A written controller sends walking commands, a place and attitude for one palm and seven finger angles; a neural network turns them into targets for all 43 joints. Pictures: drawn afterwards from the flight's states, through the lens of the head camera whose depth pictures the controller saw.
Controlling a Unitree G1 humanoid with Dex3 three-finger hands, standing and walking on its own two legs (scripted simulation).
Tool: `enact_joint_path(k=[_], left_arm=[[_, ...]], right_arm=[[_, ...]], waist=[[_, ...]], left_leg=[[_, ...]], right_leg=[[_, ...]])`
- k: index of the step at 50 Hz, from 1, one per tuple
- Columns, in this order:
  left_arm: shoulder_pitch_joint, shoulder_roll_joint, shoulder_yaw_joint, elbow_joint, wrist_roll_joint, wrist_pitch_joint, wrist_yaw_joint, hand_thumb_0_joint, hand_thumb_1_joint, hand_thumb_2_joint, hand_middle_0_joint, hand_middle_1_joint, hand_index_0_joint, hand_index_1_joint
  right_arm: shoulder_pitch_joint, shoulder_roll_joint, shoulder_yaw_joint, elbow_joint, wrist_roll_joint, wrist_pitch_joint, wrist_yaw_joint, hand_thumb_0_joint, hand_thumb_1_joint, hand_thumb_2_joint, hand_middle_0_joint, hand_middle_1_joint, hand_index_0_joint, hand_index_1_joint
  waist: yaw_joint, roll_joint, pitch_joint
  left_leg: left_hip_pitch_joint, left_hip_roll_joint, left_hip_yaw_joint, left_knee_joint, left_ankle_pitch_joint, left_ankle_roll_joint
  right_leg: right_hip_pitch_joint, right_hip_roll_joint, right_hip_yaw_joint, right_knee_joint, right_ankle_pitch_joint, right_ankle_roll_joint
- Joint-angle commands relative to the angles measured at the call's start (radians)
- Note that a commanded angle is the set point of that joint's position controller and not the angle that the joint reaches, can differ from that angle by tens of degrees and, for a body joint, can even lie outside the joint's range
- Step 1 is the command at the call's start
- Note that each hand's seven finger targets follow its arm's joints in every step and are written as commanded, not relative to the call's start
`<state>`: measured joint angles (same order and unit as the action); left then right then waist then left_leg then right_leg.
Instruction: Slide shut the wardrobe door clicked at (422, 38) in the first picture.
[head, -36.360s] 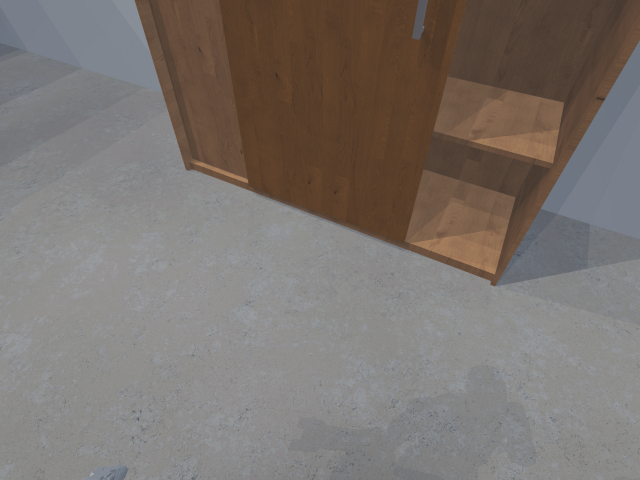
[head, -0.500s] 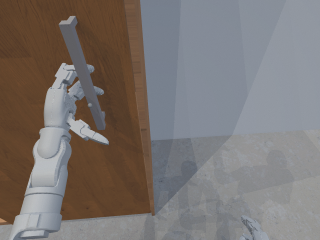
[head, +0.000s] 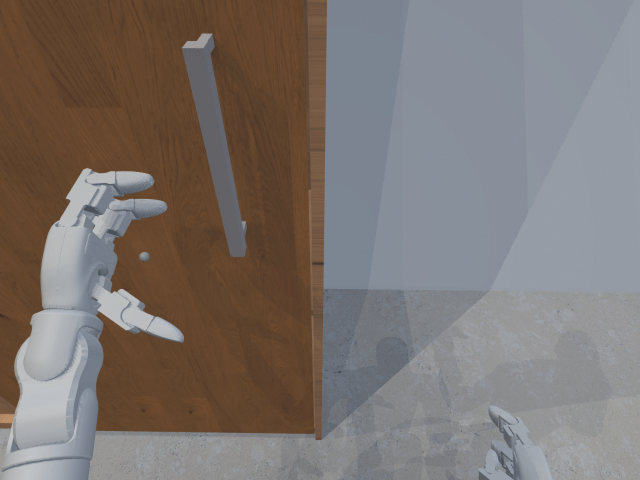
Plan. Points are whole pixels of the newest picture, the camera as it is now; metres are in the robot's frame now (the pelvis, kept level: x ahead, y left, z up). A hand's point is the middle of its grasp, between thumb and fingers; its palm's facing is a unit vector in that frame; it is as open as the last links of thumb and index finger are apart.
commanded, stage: slip the hand off the handle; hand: left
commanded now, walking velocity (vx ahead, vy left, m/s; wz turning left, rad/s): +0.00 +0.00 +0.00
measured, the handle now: (224, 161) +0.39 +0.16 +0.23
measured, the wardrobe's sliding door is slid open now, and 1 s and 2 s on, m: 0.00 0.00 0.00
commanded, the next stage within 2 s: draw the hand back to the body in 0.24 s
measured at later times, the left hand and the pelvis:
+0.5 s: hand (130, 304) +0.22 +0.21 +0.18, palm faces +0.12 -0.99 -0.11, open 14.7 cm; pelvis +0.01 +0.00 +0.00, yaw +2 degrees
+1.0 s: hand (88, 317) +0.20 +0.24 +0.18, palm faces +0.38 -0.88 -0.27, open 14.0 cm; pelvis +0.00 -0.01 +0.01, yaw +1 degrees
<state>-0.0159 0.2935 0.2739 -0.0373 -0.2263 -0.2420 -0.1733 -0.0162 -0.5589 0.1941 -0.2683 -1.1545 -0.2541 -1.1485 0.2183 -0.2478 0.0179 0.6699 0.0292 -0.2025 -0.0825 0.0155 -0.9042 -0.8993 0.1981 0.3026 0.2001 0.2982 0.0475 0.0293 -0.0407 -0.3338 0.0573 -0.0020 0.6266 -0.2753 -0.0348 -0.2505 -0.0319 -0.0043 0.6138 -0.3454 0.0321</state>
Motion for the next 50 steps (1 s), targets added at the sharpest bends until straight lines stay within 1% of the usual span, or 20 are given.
enact_joint_path(k=[1,7,11,18,19,20,22,23,25,27,30,32,34,37,38,43,44,45,46,50], left_arm=[[-0.197,0.172,0.076,-0.335,-0.017,-0.037,0.022,0.0,-0.55,0.2,-0.25,-1.15,-0.25,-1.15],[-0.041,0.167,0.087,-0.423,-0.024,0.002,0.02,0.0,-0.55,0.2,-0.25,-1.15,-0.25,-1.15],[0.048,0.131,0.056,-0.508,-0.037,0.024,0.004,0.0,-0.55,0.2,-0.25,-1.15,-0.25,-1.15],[-0.041,0.112,0.003,-0.536,-0.02,0.016,0.013,0.0,-0.55,0.2,-0.25,-1.15,-0.25,-1.15],[0.079,0.122,0.024,-0.423,-0.062,0.159,-0.001,0.0,-0.55,0.2,-0.25,-1.15,-0.25,-1.15],[0.009,0.123,0.005,-0.551,-0.068,0.22,-0.01,0.0,-0.55,0.2,-0.25,-1.15,-0.25,-1.15],[0.058,0.22,0.112,-0.552,-0.075,0.329,-0.005,0.0,-0.55,0.2,-0.25,-1.15,-0.25,-1.15],[0.055,0.176,0.072,-0.588,-0.084,0.377,-0.015,0.0,-0.55,0.2,-0.25,-1.15,-0.25,-1.15],[0.061,0.199,0.114,-0.588,-0.119,0.466,-0.024,0.0,-0.55,0.2,-0.25,-1.15,-0.25,-1.15],[0.028,0.202,0.142,-0.626,-0.137,0.491,-0.021,0.0,-0.55,0.2,-0.25,-1.15,-0.25,-1.15],[0.069,0.187,0.162,-0.552,-0.154,0.484,-0.021,0.0,-0.55,0.2,-0.25,-1.15,-0.25,-1.15],[0.044,0.197,0.166,-0.533,-0.146,0.482,-0.027,0.0,-0.55,0.2,-0.25,-1.15,-0.25,-1.15],[0.056,0.186,0.144,-0.496,-0.14,0.482,-0.038,0.0,-0.55,0.2,-0.25,-1.15,-0.25,-1.15],[0.049,0.22,0.164,-0.551,-0.124,0.474,-0.048,0.0,-0.55,0.2,-0.25,-1.15,-0.25,-1.15],[0.056,0.213,0.155,-0.56,-0.126,0.466,-0.052,0.0,-0.55,0.2,-0.25,-1.15,-0.25,-1.15],[0.047,0.244,0.194,-0.568,-0.136,0.427,-0.055,0.0,-0.369,0.287,-0.244,-1.044,-0.244,-1.044],[0.028,0.342,0.22,-0.659,0.038,0.3,0.109,0.0,-0.332,0.305,-0.242,-1.023,-0.242,-1.023],[0.148,0.24,0.165,-0.55,0.05,0.262,0.165,0.0,-0.296,0.322,-0.241,-1.001,-0.241,-1.001],[0.186,0.209,0.128,-0.524,0.07,0.231,0.196,0.0,-0.26,0.34,-0.24,-0.98,-0.24,-0.98],[0.187,0.22,0.122,-0.528,0.113,0.137,0.255,0.0,-0.115,0.41,-0.235,-0.895,-0.235,-0.895]], right_arm=[[-0.127,-0.093,-0.025,-0.177,-0.002,-0.08,0.004,0.0,-0.9,-0.9,0.2,0.3,0.2,0.3],[-0.127,-0.09,-0.013,-0.186,-0.01,-0.073,0.015,0.0,-0.9,-0.9,0.2,0.3,0.2,0.3],[-0.142,-0.08,-0.006,-0.207,-0.011,-0.074,0.017,0.0,-0.9,-0.9,0.2,0.3,0.2,0.3],[-0.139,-0.081,0.0,-0.189,-0.012,-0.09,0.001,0.0,-0.9,-0.9,0.2,0.3,0.2,0.3],[-0.156,-0.09,0.001,-0.187,0.01,-0.086,-0.006,0.0,-0.9,-0.9,0.2,0.3,0.2,0.3],[-0.177,-0.083,0.008,-0.21,0.017,-0.082,-0.013,0.0,-0.9,-0.9,0.2,0.3,0.2,0.3],[-0.192,-0.093,0.012,-0.212,0.019,-0.076,-0.029,0.0,-0.9,-0.9,0.2,0.3,0.2,0.3],[-0.203,-0.079,0.02,-0.225,0.026,-0.074,-0.03,0.0,-0.9,-0.9,0.2,0.3,0.2,0.3],[-0.215,-0.084,0.023,-0.226,0.035,-0.073,-0.037,0.0,-0.9,-0.9,0.2,0.3,0.2,0.3],[-0.223,-0.088,0.026,-0.226,0.035,-0.081,-0.04,0.0,-0.9,-0.9,0.2,0.3,0.2,0.3],[-0.194,-0.092,0.021,-0.208,0.034,-0.097,-0.038,0.0,-0.9,-0.9,0.2,0.3,0.2,0.3],[-0.197,-0.102,0.016,-0.202,0.037,-0.096,-0.04,0.0,-0.9,-0.9,0.2,0.3,0.2,0.3],[-0.183,-0.098,0.017,-0.201,0.038,-0.104,-0.041,0.0,-0.9,-0.9,0.2,0.3,0.2,0.3],[-0.191,-0.102,0.014,-0.208,0.037,-0.106,-0.041,0.0,-0.9,-0.9,0.2,0.3,0.2,0.3],[-0.187,-0.096,0.017,-0.217,0.037,-0.114,-0.042,0.0,-0.9,-0.9,0.2,0.3,0.2,0.3],[-0.18,-0.1,0.016,-0.209,0.035,-0.136,-0.049,0.0,-0.9,-0.9,0.2,0.3,0.2,0.3],[-0.206,-0.076,0.001,-0.219,-0.004,-0.135,-0.042,0.0,-0.9,-0.9,0.2,0.3,0.2,0.3],[-0.193,-0.074,0.001,-0.208,-0.012,-0.134,-0.04,0.0,-0.9,-0.9,0.2,0.3,0.2,0.3],[-0.178,-0.072,-0.001,-0.2,-0.014,-0.12,-0.034,0.0,-0.9,-0.9,0.2,0.3,0.2,0.3],[-0.168,-0.08,-0.019,-0.186,-0.026,-0.091,-0.03,0.0,-0.9,-0.9,0.2,0.3,0.2,0.3]], waist=[[0.008,0.037,-0.173],[0.018,0.003,-0.111],[0.017,0.032,-0.116],[-0.008,0.042,-0.066],[0.03,0.064,-0.093],[0.027,0.087,-0.129],[0.047,0.051,-0.143],[0.041,0.058,-0.139],[0.04,0.012,-0.117],[0.037,0.013,-0.116],[0.026,-0.048,-0.069],[0.024,-0.009,-0.06],[0.018,-0.027,-0.01],[0.024,0.047,-0.047],[0.021,0.029,-0.036],[0.022,0.06,-0.037],[0.047,0.042,0.07],[0.032,-0.002,0.089],[0.027,-0.034,0.085],[0.024,0.015,0.016]], left_leg=[[0.154,-0.048,0.024,-0.098,0.131,0.044],[0.133,-0.043,0.02,-0.1,0.151,0.043],[0.145,-0.046,0.018,-0.092,0.157,0.042],[0.133,-0.049,-0.004,-0.091,0.072,0.042],[0.126,-0.04,-0.008,-0.124,0.044,0.04],[0.149,-0.05,-0.004,-0.131,0.062,0.046],[0.144,-0.051,0.0,-0.131,0.096,0.05],[0.158,-0.053,-0.001,-0.137,0.123,0.052],[0.163,-0.052,0.0,-0.134,0.132,0.054],[0.181,-0.056,-0.002,-0.129,0.127,0.054],[0.177,-0.054,0.0,-0.125,0.126,0.053],[0.176,-0.055,0.005,-0.128,0.075,0.053],[0.167,-0.055,0.006,-0.129,0.073,0.057],[0.18,-0.058,0.013,-0.127,0.068,0.056],[0.177,-0.059,0.009,-0.128,0.081,0.058],[0.183,-0.058,0.007,-0.121,0.072,0.055],[0.144,-0.064,0.029,-0.127,0.069,0.048],[0.149,-0.056,0.033,-0.12,0.046,0.044],[0.155,-0.049,0.032,-0.126,0.028,0.046],[0.209,-0.042,0.045,-0.153,0.034,0.054]], right_leg=[[-0.025,0.045,-0.046,-0.093,0.196,-0.038],[-0.011,0.047,-0.055,-0.098,0.229,-0.035],[-0.015,0.044,-0.059,-0.093,0.239,-0.033],[-0.064,0.042,-0.055,-0.106,0.13,-0.035],[-0.017,0.036,-0.064,-0.11,0.134,-0.04],[0.008,0.029,-0.061,-0.124,0.152,-0.036],[0.043,0.03,-0.066,-0.13,0.173,-0.035],[0.04,0.027,-0.075,-0.129,0.199,-0.036],[0.027,0.033,-0.079,-0.142,0.211,-0.032],[0.018,0.038,-0.079,-0.152,0.191,-0.03],[-0.018,0.045,-0.082,-0.162,0.19,-0.024],[-0.029,0.044,-0.067,-0.178,0.127,-0.023],[-0.049,0.041,-0.068,-0.186,0.126,-0.021],[-0.028,0.038,-0.059,-0.185,0.115,-0.024],[-0.03,0.035,-0.064,-0.182,0.132,-0.024],[-0.03,0.037,-0.06,-0.188,0.113,-0.026],[-0.071,0.033,-0.019,-0.255,0.107,-0.026],[-0.087,0.024,-0.029,-0.25,0.077,-0.03],[-0.077,0.019,-0.028,-0.25,0.054,-0.027],[-0.019,0.007,-0.017,-0.249,0.061,-0.027]])
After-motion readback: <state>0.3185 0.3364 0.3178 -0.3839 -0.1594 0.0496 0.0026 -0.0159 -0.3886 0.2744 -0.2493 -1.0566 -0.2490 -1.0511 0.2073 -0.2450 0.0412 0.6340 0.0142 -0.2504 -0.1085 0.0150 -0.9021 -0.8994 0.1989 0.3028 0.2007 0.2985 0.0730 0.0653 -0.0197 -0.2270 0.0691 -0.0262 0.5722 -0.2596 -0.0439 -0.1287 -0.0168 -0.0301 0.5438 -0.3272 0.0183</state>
